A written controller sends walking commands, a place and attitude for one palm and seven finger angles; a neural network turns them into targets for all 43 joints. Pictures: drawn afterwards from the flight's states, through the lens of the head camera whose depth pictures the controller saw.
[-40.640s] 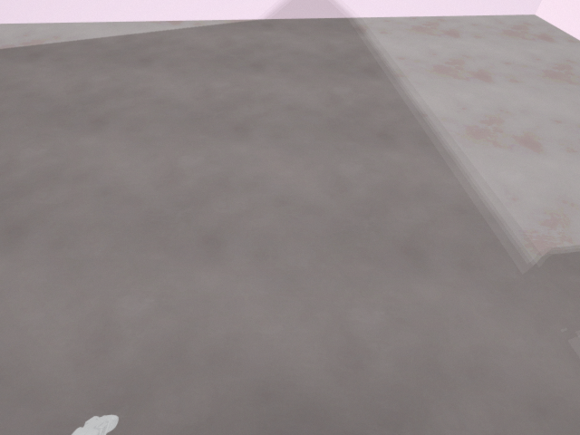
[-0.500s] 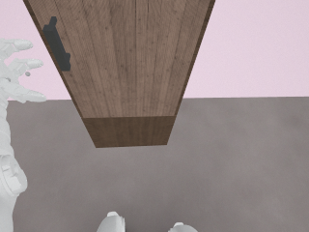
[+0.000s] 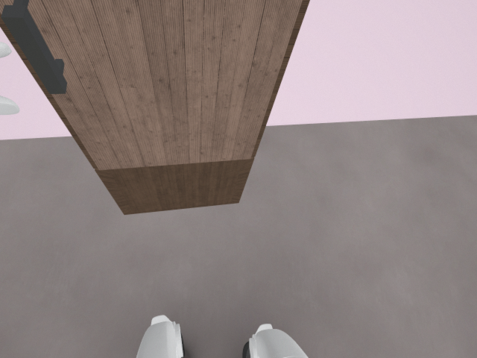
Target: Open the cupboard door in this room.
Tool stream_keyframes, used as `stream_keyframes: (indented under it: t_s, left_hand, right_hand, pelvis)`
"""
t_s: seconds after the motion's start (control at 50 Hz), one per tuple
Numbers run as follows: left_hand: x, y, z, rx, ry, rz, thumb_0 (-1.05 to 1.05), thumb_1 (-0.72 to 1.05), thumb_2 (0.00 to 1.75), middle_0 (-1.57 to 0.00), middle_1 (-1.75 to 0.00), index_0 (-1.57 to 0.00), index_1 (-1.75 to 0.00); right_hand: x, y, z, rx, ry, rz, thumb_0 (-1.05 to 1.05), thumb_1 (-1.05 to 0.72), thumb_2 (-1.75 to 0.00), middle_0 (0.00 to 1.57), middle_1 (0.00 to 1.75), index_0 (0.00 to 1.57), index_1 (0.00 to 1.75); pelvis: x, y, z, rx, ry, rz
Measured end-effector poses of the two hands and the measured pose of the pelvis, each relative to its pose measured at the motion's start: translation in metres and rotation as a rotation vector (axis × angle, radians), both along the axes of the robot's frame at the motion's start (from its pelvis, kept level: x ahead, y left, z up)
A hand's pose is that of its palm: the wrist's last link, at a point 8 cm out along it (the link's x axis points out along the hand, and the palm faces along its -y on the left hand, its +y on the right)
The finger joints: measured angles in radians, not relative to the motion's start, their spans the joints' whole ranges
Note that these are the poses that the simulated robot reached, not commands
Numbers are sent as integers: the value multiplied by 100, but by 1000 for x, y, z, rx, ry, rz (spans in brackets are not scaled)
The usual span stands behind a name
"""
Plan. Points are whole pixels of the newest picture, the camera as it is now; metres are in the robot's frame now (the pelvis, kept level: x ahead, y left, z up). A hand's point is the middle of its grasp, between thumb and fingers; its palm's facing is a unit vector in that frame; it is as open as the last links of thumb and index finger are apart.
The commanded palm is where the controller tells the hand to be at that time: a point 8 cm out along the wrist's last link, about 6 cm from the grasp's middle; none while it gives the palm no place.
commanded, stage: move the hooked fingers beside the handle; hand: left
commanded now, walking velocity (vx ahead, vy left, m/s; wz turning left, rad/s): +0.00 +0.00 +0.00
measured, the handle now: (41, 44) +0.57 +0.25 +0.12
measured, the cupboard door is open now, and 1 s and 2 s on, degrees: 0 0 0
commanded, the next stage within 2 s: slide the fingers in behind the handle in 0.70 s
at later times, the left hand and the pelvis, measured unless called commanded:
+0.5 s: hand out of the picture +0.51 +0.30 +0.12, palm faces +0.06 -1.00 +0.02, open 14.0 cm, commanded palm +0.49 +0.34 +0.12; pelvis +0.00 +0.01 +0.00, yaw +0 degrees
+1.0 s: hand (1, 75) +0.51 +0.29 +0.12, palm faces +0.06 -1.00 +0.03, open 14.0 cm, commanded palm +0.49 +0.33 +0.12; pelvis +0.00 +0.00 +0.00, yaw +0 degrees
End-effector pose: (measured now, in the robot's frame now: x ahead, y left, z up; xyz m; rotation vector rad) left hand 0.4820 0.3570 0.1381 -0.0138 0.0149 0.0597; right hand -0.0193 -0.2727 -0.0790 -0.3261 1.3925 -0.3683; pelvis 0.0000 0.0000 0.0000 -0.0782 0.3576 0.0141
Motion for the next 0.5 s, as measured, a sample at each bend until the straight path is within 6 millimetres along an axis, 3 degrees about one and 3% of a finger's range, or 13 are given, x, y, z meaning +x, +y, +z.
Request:
stream_keyframes:
  t_s: [0.18,0.36,0.5]
  left_hand:
    - [0,3,-19,-15,56,10,-1,-50,30,-29,-120,-30,-120]
    - [4,4,-6,8,-17,13,-1,-50,30,-29,-120,-30,-120]
    - [2,-3,-18,-12,63,-4,-1,-50,30,-29,-120,-30,-120]
  right_hand:
    - [4,14,-2,28,-5,-1,0,-91,-90,21,30,20,30]
    - [12,17,-3,29,-8,16,0,-91,-90,21,30,20,30]
    - [19,14,-3,28,-34,28,0,-91,-90,21,30,20,30]
  pelvis:
    - [4,7,0,-2,3,-7]
    - [5,9,-1,-9,5,3]
    - [5,9,0,-4,2,3]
